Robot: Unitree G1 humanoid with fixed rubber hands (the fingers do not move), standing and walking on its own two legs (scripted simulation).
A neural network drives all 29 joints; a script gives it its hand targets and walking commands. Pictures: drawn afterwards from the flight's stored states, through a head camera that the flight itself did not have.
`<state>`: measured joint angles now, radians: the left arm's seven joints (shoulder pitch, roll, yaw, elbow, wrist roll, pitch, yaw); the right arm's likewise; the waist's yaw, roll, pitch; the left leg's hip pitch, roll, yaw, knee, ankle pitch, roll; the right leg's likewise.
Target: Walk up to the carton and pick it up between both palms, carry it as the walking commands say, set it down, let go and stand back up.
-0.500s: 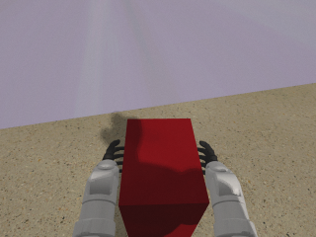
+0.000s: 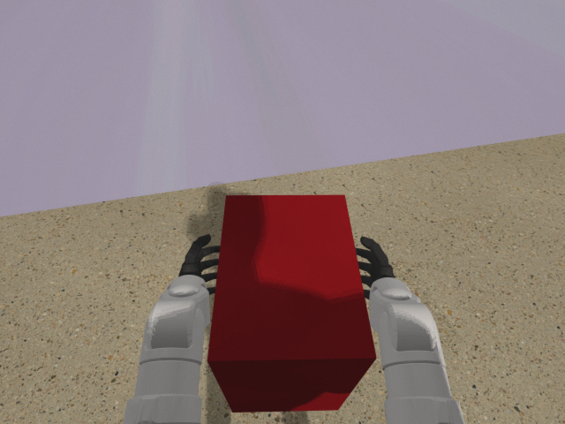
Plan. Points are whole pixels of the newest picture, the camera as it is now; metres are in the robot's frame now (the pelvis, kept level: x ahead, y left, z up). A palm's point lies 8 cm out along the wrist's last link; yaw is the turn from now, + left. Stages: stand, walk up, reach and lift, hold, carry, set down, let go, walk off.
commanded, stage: carry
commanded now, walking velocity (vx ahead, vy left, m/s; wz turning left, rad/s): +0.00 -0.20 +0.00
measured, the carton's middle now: (285, 309) +0.31 +0.01 -0.01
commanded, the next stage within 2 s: none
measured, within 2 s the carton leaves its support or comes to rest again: neither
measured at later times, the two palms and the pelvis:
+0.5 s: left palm (227, 305) +0.25 +0.09 +0.09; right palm (428, 290) +0.28 -0.18 +0.09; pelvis -0.01 -0.08 -0.01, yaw +7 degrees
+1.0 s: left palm (333, 336) +0.22 -0.05 +0.09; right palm (536, 323) +0.25 -0.31 +0.08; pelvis -0.05 -0.21 +0.00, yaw +9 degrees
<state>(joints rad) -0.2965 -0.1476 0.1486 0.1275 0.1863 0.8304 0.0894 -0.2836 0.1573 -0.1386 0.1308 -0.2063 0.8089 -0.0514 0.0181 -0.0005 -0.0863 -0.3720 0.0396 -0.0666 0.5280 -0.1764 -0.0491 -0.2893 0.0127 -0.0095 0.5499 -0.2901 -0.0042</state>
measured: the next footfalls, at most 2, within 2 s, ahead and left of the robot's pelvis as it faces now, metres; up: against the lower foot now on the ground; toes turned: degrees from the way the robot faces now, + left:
left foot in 0.54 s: +0.01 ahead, +0.03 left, +0.00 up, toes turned +16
right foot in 0.82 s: +0.04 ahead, -0.29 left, +0.00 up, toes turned +2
